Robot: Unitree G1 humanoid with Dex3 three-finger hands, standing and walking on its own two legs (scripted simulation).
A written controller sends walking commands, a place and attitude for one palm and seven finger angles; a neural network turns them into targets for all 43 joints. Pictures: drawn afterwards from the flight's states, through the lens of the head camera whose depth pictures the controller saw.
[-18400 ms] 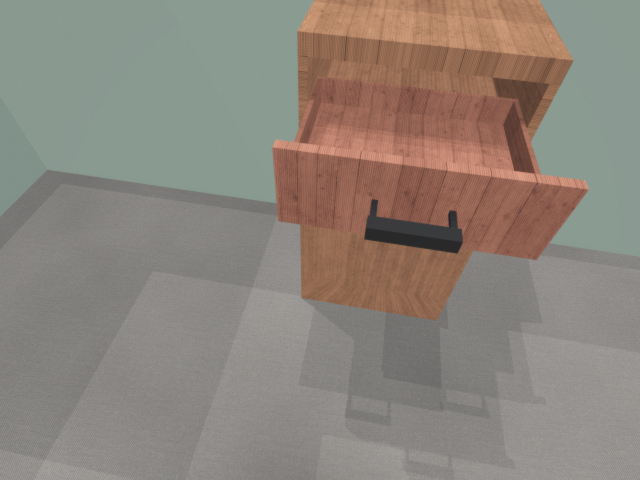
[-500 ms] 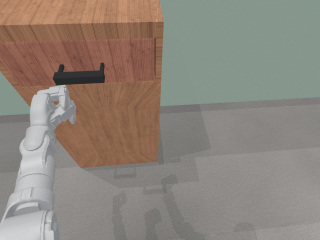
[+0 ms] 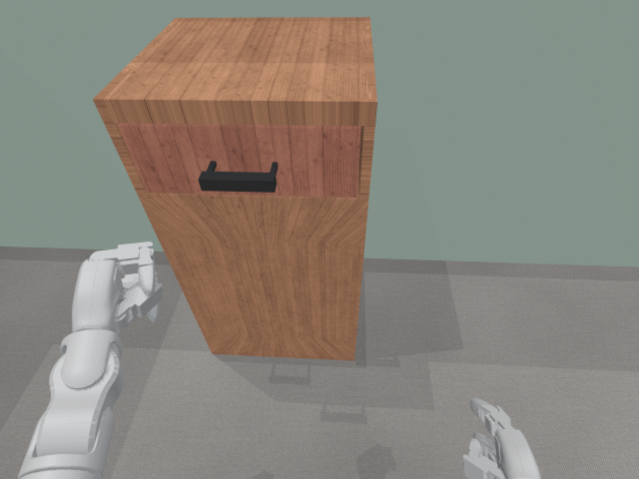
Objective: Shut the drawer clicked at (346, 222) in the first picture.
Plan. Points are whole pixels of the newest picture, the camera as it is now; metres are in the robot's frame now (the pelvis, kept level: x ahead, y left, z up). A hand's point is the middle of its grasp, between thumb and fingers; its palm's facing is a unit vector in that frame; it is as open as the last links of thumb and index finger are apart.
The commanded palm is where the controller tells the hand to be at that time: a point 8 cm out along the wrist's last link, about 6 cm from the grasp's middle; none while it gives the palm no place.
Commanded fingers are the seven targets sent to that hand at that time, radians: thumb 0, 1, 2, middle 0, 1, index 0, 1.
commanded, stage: draw the hand back to the body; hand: left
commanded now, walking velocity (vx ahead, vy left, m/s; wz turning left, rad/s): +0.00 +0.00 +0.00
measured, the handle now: (240, 174) +0.62 +0.21 +0.04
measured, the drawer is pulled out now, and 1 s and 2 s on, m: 0.00 0.00 0.00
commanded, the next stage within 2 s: step back with the hand held close in 0.60 s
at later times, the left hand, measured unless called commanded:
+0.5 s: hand (72, 367) +0.17 +0.23 +0.17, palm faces +0.40 -0.82 -0.41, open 3.2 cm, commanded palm +0.13 +0.27 +0.18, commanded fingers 0.00 0.90 0.90 -1.40 -1.60 -1.40 -1.60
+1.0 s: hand (92, 347) +0.20 +0.24 +0.14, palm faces +0.26 -0.84 -0.48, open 3.2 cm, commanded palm +0.13 +0.29 +0.18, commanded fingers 0.00 0.90 0.90 -1.40 -1.60 -1.40 -1.60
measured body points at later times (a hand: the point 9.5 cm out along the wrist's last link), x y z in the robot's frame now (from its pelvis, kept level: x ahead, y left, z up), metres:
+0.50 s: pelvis +0.00 -0.01 +0.01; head -0.03 -0.04 +0.45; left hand +0.14 +0.27 +0.19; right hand +0.19 -0.23 -0.08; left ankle +0.00 +0.10 -0.74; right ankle +0.00 -0.11 -0.74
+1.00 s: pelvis +0.00 +0.01 +0.01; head +0.03 +0.00 +0.46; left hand +0.18 +0.28 +0.17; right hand +0.17 -0.24 -0.09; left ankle +0.00 +0.10 -0.74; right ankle +0.00 -0.11 -0.74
